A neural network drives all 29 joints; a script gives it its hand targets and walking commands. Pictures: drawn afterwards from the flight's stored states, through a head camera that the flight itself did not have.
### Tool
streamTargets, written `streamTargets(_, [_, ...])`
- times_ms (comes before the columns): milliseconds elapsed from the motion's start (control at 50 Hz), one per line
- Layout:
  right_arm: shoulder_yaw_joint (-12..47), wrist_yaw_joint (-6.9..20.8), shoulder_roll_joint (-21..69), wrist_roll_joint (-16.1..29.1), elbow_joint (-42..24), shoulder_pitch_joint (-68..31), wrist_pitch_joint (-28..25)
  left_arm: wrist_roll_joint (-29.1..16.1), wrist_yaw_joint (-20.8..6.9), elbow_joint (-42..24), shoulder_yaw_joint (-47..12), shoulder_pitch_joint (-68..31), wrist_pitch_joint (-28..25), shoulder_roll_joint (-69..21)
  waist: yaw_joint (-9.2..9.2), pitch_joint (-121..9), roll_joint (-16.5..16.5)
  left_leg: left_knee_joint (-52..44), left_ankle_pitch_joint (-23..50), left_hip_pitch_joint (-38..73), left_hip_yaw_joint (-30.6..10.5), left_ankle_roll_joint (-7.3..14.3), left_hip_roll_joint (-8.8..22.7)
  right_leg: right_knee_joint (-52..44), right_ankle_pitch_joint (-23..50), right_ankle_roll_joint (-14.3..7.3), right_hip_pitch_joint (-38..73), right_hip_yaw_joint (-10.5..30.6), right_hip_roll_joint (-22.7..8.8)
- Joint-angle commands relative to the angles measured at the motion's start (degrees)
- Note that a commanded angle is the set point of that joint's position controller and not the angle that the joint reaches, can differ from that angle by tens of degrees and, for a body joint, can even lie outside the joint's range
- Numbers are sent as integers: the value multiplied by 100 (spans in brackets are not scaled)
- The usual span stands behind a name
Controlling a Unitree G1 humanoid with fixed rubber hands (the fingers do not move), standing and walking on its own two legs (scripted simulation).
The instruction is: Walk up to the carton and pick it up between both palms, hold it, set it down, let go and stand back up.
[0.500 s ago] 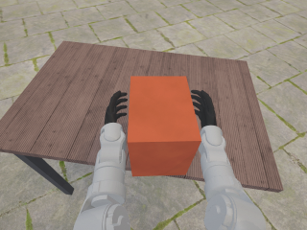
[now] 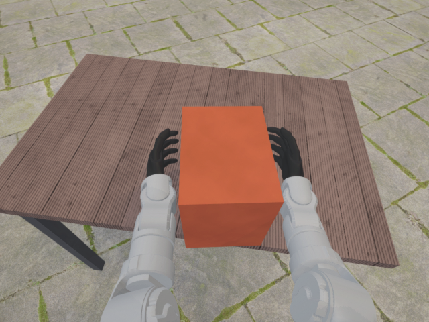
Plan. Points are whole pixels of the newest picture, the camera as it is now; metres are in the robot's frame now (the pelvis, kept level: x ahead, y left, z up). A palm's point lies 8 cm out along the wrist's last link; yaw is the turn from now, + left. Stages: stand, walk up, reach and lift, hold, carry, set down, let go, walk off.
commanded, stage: set down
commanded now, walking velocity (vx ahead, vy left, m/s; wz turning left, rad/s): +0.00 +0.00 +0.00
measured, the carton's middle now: (223, 178) +0.40 +0.01 +0.01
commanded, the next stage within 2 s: none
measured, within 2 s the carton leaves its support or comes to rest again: neither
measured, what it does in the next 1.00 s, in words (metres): stands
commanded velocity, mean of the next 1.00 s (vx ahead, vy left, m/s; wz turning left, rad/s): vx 0.00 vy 0.00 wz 0.00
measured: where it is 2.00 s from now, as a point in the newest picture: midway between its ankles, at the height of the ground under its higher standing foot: outside the picture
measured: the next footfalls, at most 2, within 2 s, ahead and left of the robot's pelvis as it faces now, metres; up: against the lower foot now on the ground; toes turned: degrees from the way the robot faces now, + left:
none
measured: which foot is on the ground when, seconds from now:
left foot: down 0.00-1.00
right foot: down 0.00-1.00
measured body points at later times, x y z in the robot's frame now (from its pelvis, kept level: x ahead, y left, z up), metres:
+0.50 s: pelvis +0.00 +0.00 -0.01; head +0.08 -0.01 +0.43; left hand +0.40 +0.15 +0.03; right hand +0.46 -0.17 +0.04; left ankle -0.02 +0.14 -0.75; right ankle +0.02 -0.09 -0.75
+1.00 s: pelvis -0.03 -0.01 -0.01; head +0.02 -0.02 +0.44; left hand +0.42 +0.15 +0.12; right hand +0.45 -0.18 +0.12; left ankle -0.02 +0.14 -0.75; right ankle +0.02 -0.10 -0.75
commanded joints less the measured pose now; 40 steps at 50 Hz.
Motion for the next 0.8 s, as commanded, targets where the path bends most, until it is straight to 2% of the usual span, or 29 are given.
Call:
streamTargets(0, [929, 141, -221, 201, -15, -2080, -11, -251, 15, -204, -991, -2074, -196, -239, 131, -2666, 69, 2, 1027, 195, 392, 147, -242, 102, 1092, 263, 1275, -109, 34])
streamTargets(20, [1035, -30, -731, 529, 71, -2214, -30, -520, 206, -190, -1182, -2190, -255, 92, 76, -2877, 132, 107, 1123, 152, 367, 107, -231, 161, 1219, 220, 1201, -57, 84])
streamTargets(60, [1553, -295, -984, 1218, 253, -2580, 9, -970, 509, -109, -1503, -2432, -349, 238, 107, -3020, 222, 334, 1214, -39, 277, 101, -196, 273, 1410, 148, 1102, 55, 140])
streamTargets(100, [2029, -477, -1201, 1780, 240, -2855, 45, -1364, 692, 76, -1640, -2556, -441, 470, 249, -3450, 140, 519, 1239, -363, 245, 112, -188, 425, 1703, 136, 1163, 186, 158])
streamTargets(160, [2424, -610, -1699, 2367, -71, -3129, -62, -1837, 802, 210, -1811, -2615, -757, 777, 368, -4750, 157, 891, 1814, -575, 205, -40, -220, 750, 2504, 122, 1441, 251, 245])
streamTargets(240, [2673, -669, -2281, 2805, -151, -3164, -116, -2146, 807, 202, -1935, -2365, -980, 940, 381, -5701, 12, 1280, 2705, -474, 135, -224, -237, 977, 3247, 64, 1467, 214, 386])
streamTargets(280, [2712, -658, -2520, 2957, -141, -3129, -140, -2262, 784, 6, -2025, -2305, -1010, 996, 331, -5892, -15, 1374, 2980, -477, 86, -296, -235, 1053, 3521, 57, 1429, 194, 415])
streamTargets(320, [2737, -631, -2702, 3045, 37, -3154, -75, -2362, 764, 107, -2089, -2294, -965, 1045, 249, -5738, -151, 1360, 2777, -501, 48, -312, -216, 1019, 3287, 48, 1240, 184, 447])
streamTargets(360, [2866, -614, -2806, 3191, 136, -3098, 33, -2430, 717, 80, -2033, -2188, -888, 1148, 240, -5478, -357, 1291, 2634, -617, 37, -260, -235, 1025, 3415, 85, 1341, 233, 439])
streamTargets(380, [2883, -592, -2865, 3258, -42, -3141, 50, -2495, 694, -83, -2004, -2245, -884, 1255, 267, -5575, -375, 1246, 2558, -713, 35, -237, -258, 1036, 3498, 110, 1432, 278, 411])
streamTargets(400, [2880, -558, -2916, 3310, -20, -3150, 100, -2566, 676, -177, -2070, -2323, -869, 1293, 197, -5582, -393, 1211, 2430, -840, 27, -234, -268, 1054, 3485, 125, 1502, 295, 397])
streamTargets(420, [2958, -514, -2888, 3364, 13, -3179, 135, -2603, 655, -151, -2043, -2370, -881, 1329, 255, -5483, -434, 1195, 2362, -965, 20, -219, -269, 1081, 3468, 142, 1515, 328, 371])
streamTargets(440, [2949, -473, -2975, 3426, -202, -3211, 148, -2645, 660, -462, -2044, -2472, -903, 1449, 264, -5718, -373, 1166, 2368, -927, 33, -234, -284, 1090, 3512, 151, 1609, 331, 373])
streamTargets(460, [3075, -414, -2972, 3495, -68, -3185, 230, -2624, 651, -343, -2014, -2445, -878, 1482, 308, -5490, -397, 1138, 2277, -1016, 18, -210, -294, 1096, 3399, 152, 1608, 370, 360])
streamTargets(480, [3059, -368, -3122, 3550, -366, -3306, 297, -2681, 650, -625, -1957, -2593, -835, 1618, 333, -5776, -422, 1087, 2185, -1044, 50, -205, -319, 1060, 3364, 166, 1763, 402, 355])
streamTargets(500, [3126, -317, -3182, 3612, -351, -3334, 404, -2729, 656, -561, -1997, -2677, -772, 1656, 313, -5653, -363, 1013, 1990, -1177, 48, -194, -333, 1064, 3221, 159, 1823, 451, 321])
streamTargets(540, [3211, -241, -3191, 3680, -376, -3426, 577, -2831, 610, -352, -1972, -2718, -640, 1765, 351, -5334, -487, 894, 1592, -1425, 57, -123, -363, 1016, 2912, 199, 1898, 520, 275])
streamTargets(560, [3266, -212, -3144, 3710, -170, -3493, 690, -2857, 577, -13, -1994, -2791, -564, 1775, 337, -5007, -513, 816, 1272, -1584, 36, -86, -374, 988, 2603, 199, 1843, 561, 231])
streamTargets(580, [3256, -188, -3138, 3754, -91, -3432, 748, -2898, 557, 39, -2024, -2802, -515, 1775, 345, -4947, -468, 759, 1146, -1547, 13, -70, -354, 959, 2388, 193, 1768, 557, 212])
streamTargets(600, [3231, -166, -3187, 3827, -311, -3555, 782, -2986, 553, -184, -2032, -3005, -482, 1883, 392, -5139, -379, 755, 1180, -1523, 37, -87, -377, 929, 2347, 190, 1760, 571, 194])
streamTargets(640, [3255, -110, -3285, 3863, -305, -3647, 955, -3105, 544, -11, -2114, -3186, -323, 1941, 314, -5019, -325, 691, 956, -1557, 35, -64, -386, 874, 2021, 180, 1657, 602, 179])
streamTargets(660, [3194, -84, -3378, 3872, -434, -3691, 1020, -3148, 559, -231, -2134, -3309, -244, 2001, 285, -5149, -271, 684, 1093, -1456, 32, -89, -384, 862, 2109, 178, 1659, 577, 207])
streamTargets(680, [3283, -66, -3330, 3894, -159, -3707, 1114, -3132, 541, 105, -2160, -3315, -126, 1998, 275, -4795, -272, 673, 986, -1522, 10, -57, -390, 858, 1990, 183, 1606, 589, 175])
streamTargets(700, [3312, -57, -3378, 3950, -340, -3751, 1168, -3112, 545, -82, -2036, -3423, -44, 2138, 391, -4990, -236, 612, 956, -1470, 31, -44, -411, 821, 1924, 197, 1701, 618, 154])
streamTargets(780, [3181, -66, -3481, 3885, -431, -4010, 1527, -3172, 574, 38, -1975, -3591, 488, 2282, 353, -4580, -422, 505, 721, -1387, 20, 22, -415, 729, 1479, 245, 1557, 577, 186])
